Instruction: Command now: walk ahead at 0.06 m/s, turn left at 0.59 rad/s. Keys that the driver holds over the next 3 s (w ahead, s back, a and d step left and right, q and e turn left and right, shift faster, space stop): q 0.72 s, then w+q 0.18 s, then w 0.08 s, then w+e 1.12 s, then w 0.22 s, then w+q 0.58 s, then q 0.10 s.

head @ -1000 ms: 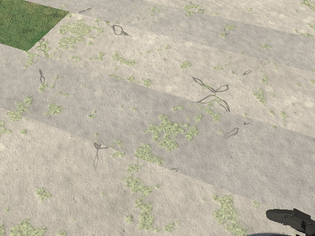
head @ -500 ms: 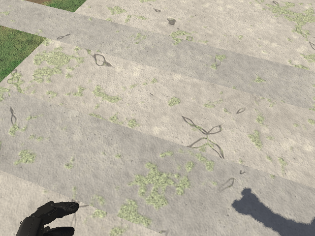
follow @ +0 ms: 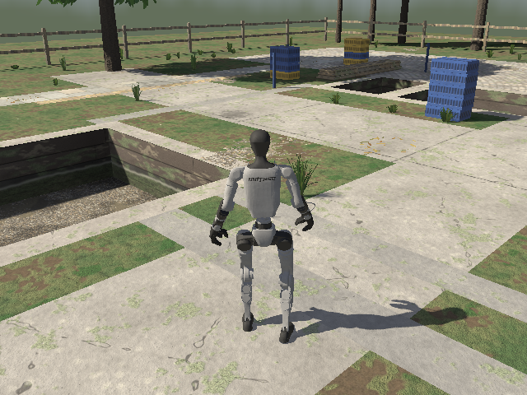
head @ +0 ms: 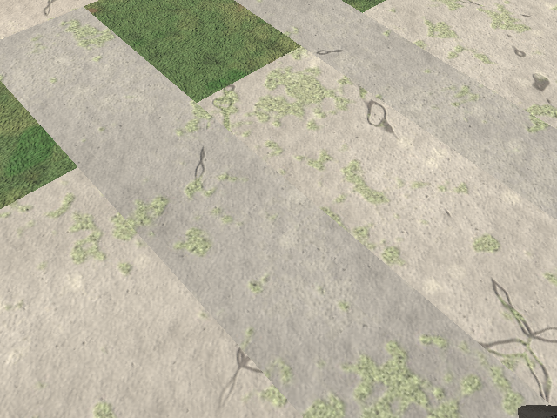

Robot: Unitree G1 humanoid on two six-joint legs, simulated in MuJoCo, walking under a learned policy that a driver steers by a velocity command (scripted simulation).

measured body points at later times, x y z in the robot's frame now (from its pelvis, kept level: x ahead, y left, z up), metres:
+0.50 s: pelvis +0.02 -0.03 +0.01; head +0.06 -0.04 +0.46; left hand +0.08 +0.29 -0.08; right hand +0.27 -0.26 -0.08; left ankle +0.03 +0.10 -0.69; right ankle +0.07 -0.14 -0.73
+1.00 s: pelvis +0.03 +0.04 +0.02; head +0.02 +0.08 +0.47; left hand -0.01 +0.36 -0.10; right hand +0.26 -0.14 -0.07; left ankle -0.06 +0.09 -0.73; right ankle +0.13 -0.09 -0.65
